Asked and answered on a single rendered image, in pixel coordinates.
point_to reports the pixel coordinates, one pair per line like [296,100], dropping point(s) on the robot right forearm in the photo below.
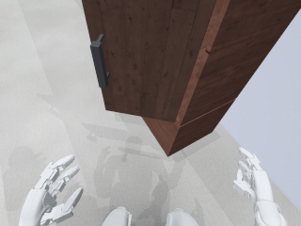
[268,213]

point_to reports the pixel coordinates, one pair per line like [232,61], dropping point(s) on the left robot thigh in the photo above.
[118,217]

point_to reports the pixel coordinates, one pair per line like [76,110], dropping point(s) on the cupboard door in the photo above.
[150,48]

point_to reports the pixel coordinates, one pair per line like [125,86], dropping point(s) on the handle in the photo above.
[96,49]

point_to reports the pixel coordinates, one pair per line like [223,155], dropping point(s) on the right robot thigh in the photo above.
[179,218]

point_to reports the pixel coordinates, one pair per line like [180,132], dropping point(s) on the robot right hand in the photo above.
[257,179]

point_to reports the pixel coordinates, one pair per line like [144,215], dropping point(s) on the robot thigh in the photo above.
[179,218]
[118,217]

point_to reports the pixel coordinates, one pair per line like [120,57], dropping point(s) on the robot left hand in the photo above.
[42,196]

